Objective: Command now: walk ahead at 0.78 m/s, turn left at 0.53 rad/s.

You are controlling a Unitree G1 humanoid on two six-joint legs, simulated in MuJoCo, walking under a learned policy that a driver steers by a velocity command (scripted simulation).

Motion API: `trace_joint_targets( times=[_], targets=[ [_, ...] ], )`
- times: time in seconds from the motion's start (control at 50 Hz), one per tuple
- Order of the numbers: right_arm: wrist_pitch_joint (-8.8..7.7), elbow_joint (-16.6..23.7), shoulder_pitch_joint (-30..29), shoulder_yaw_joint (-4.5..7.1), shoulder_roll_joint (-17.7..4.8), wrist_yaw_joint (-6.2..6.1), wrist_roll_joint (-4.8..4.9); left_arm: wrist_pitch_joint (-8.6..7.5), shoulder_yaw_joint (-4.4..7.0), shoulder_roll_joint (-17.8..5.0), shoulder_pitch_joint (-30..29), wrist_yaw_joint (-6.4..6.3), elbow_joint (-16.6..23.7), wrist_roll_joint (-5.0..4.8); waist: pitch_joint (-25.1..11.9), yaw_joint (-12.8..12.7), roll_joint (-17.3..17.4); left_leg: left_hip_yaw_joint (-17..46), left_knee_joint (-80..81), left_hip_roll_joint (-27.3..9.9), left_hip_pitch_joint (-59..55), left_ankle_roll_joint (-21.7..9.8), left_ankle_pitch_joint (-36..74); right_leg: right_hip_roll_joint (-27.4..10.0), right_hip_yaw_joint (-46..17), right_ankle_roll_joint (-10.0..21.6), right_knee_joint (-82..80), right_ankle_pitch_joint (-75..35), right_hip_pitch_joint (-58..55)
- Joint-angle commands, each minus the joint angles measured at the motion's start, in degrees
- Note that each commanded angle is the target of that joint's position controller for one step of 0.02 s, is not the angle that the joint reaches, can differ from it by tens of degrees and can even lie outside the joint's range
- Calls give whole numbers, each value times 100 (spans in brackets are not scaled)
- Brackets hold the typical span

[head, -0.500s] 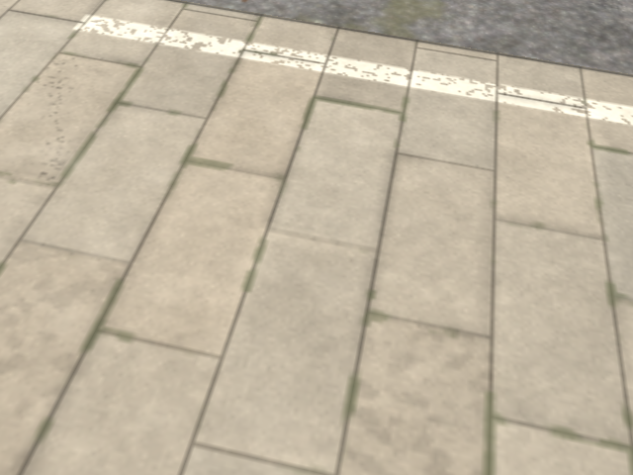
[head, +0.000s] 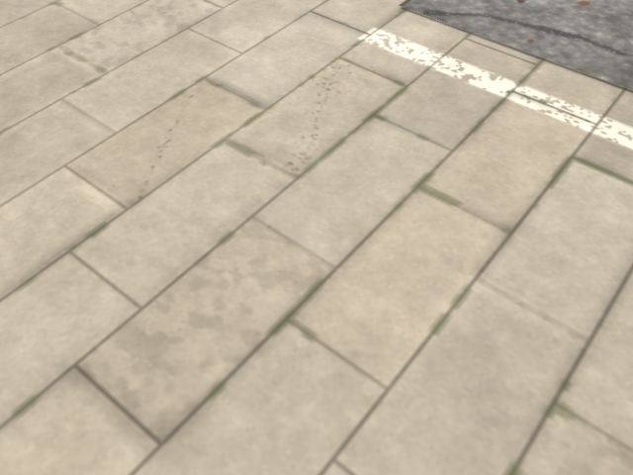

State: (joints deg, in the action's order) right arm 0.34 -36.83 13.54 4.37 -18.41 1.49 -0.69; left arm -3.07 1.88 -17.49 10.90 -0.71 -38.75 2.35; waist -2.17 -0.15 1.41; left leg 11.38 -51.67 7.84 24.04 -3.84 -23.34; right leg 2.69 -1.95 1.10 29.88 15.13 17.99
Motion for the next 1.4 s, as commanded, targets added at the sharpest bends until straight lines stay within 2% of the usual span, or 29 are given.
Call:
trace_joint_targets(
  times=[0.02, 0.06, 0.16, 0.24, 0.28, 0.32, 0.34, 0.36, 0.38, 0.42, 0.46, 0.54, 0.68, 0.7, 0.72, 0.74, 0.76, 0.8, 0.86, 1.02, 1.1, 1.12, 1.14, 1.16, 1.18, 1.22, 1.26, 1.32, 1.4],
  targets=[
    [-213, 631, -570, -5, -479, 105, -144, -145, 249, -797, 443, 67, 174, -7, 283, -187, -450, -74, -1266, -611, 2690, 76, 635, -2048, -2923, 663, -1902, 2727, -1712],
    [-184, 549, -520, 2, -482, 243, -214, -224, 208, -744, 649, 57, 14, -42, 324, -193, -812, -205, -1264, -591, 2387, 198, 1087, -1571, -2006, 583, -2098, 2057, -1400],
    [-198, 750, -1245, -143, -377, 307, -239, -299, 228, -668, 1181, 150, -329, -181, 633, -264, -797, -895, -141, -958, 2298, 422, 1650, -1369, -1497, 953, -2485, 1133, -1272],
    [-293, 891, -1865, -292, -128, 362, -77, -265, 316, -882, 1334, 152, -446, -142, 761, -469, -986, -1306, 1449, -885, 634, 474, 1531, -1280, -1188, 930, -2539, 53, -625],
    [-334, 833, -1647, -244, -277, 272, -85, -219, 380, -1071, 1434, 161, -568, -156, 705, -321, -1027, -1395, 1915, -693, -139, 372, 1020, -1413, -1256, 960, -2203, -833, -670],
    [-399, 345, -326, -107, -515, 40, -193, -211, 381, -1070, 1580, 184, -759, -181, -35, 243, -734, -1700, 2415, -358, -1660, 99, 1194, -1082, -456, 675, -206, -3930, -1069],
    [-454, 137, 592, -27, -716, -78, -317, -231, 341, -962, 1616, 169, -762, -214, -727, 675, -715, -1343, 2259, -835, -2967, -99, 1147, -837, -201, 493, 1254, -3560, -405],
    [-484, 71, 1417, 111, -1328, -162, -468, -252, 172, -273, 1762, 152, -449, -310, -1690, 843, 610, 1000, 2520, -2592, -4508, -563, 44, -324, 131, 192, 3361, -1024, 1157],
    [-442, -147, 1749, 157, -1511, -134, -247, -265, 192, -326, 1783, 160, -394, -204, -1984, 769, 1456, 3203, 3252, -3167, -4584, -1035, 1525, 195, -172, 149, 4305, 1354, 2026],
    [-443, -158, 820, 2, -727, -68, -40, -221, 173, -405, 975, 144, -319, -75, -358, 374, 392, 1494, 2945, -2531, -3342, -1127, 3777, -497, -69, 156, 4351, 676, 2518],
    [-452, -201, 445, -128, -328, -58, 11, -129, 125, -273, 816, 150, -230, 34, 155, 5, 402, 700, 3098, -1963, -2248, -950, 5206, -651, -27, -59, 3549, 597, 2011],
    [-419, -339, 315, 23, -704, -107, 30, 59, 56, -179, 555, 182, -31, -21, 55, -259, 491, 366, 3232, -1686, -1379, -1047, 5985, -327, 139, -333, 2376, 414, 1285],
    [-127, -252, 248, 208, -844, -180, 90, 96, 31, -433, 96, 30, 167, -105, -46, -320, 400, 873, 2328, -998, -487, -89, 3524, 23, -39, -165, -1, -1531, -870],
    [-140, -228, 331, 197, -729, -171, 116, 22, 68, -580, 275, -29, 145, -38, -109, -379, 107, 795, 1712, -681, -294, 66, 2961, -251, -172, -70, -351, -1822, -1397],
    [-169, -91, 580, 109, -352, -160, 178, -22, 145, -987, 707, -112, 198, 47, -651, -421, -861, 219, 224, -263, 121, 272, 1104, -1666, -1307, 208, -426, -2952, -2294],
    [-78, -96, 1633, 74, -167, -257, 190, 78, 155, -1169, 706, -104, 357, -7, -1358, 34, -1634, -456, -978, 182, 509, 235, -1999, -3249, -2656, 817, -386, -4400, -2639],
    [40, -234, 1696, 146, -551, -287, 13, 178, 204, -986, 510, -128, 361, -154, -1420, 39, -1512, -720, -1643, -242, 652, 260, -1565, -3158, -3003, 1207, -638, -3411, -2227],
    [201, -211, 886, 216, -666, -172, -88, 254, -3, -271, -195, -177, 503, -142, -336, 92, -878, -805, -1786, -594, 790, 416, -671, -2291, -1668, 997, -1079, -1819, -1281],
    [392, -149, 780, 185, -454, -3, -23, 256, 33, -334, -400, -209, 479, -87, -77, 221, -1070, -1024, -1891, -721, 467, 633, -194, -1899, -425, 975, -1193, -2531, -662],
    [499, 423, -263, 59, -226, 214, 44, 239, 226, -604, -242, -67, 398, 0, -94, 48, -1122, -1493, 212, -995, -310, 447, 178, -2153, 725, 808, -1112, -1364, -440],
    [461, 573, -385, 111, -328, 230, 58, 316, 350, -850, -59, 76, 360, -114, -137, 75, -975, -1806, 1500, -801, -983, 260, 329, -2327, 1080, 412, -394, -828, -425],
    [407, 454, -79, 151, -421, 187, 11, 367, 371, -820, 93, 104, 307, -134, -197, 202, -585, -1594, 2060, -724, -1516, 162, 635, -2166, 1278, 118, 210, -431, -107],
    [318, 360, 308, 259, -875, 79, -64, 432, 356, -657, 326, 161, 295, -142, -8, 355, 777, -99, 3261, -1540, -1953, -82, 1012, -1658, 1708, -307, 1648, 653, 744],
    [289, 553, 320, 480, -1855, -5, -27, 507, 232, -322, 1, 136, 864, -137, 213, 280, 2071, 2375, 3483, -2943, -1967, -970, 2821, -603, 1307, -732, 2745, 2505, 2359],
    [295, 506, 637, 535, -1651, -62, -18, 571, 255, -573, -472, 54, 880, -25, -70, 702, 1090, 2053, 3373, -2840, -2035, -1336, 2824, -678, 324, -682, 3424, 2347, 2389],
    [336, 523, -140, 352, -1172, -144, -36, 518, 259, -531, -249, 22, 688, -156, 291, 166, 776, 1058, 3335, -2060, -1551, -993, 2124, -786, 33, -559, 3245, 1118, 2169],
    [329, 641, -591, 260, -904, -163, 17, 479, 304, -644, -15, 6, 484, -26, 81, -6, 774, 678, 3160, -1601, -1461, -831, 2779, -626, 117, -505, 3279, 565, 1807],
    [276, 507, -243, 278, -948, -94, 33, 519, 253, -507, -41, 34, 444, -69, -167, 78, 350, 869, 2989, -1523, -1643, -849, 3129, -458, 23, -478, 2925, 562, 1675],
    [287, 416, 46, 340, -1077, -62, -19, 527, 189, -451, -358, 8, 543, -109, -107, 274, 496, 1560, 2965, -1507, -1748, -961, 2440, -229, -167, -409, 2113, 646, 1640]
  ],
)
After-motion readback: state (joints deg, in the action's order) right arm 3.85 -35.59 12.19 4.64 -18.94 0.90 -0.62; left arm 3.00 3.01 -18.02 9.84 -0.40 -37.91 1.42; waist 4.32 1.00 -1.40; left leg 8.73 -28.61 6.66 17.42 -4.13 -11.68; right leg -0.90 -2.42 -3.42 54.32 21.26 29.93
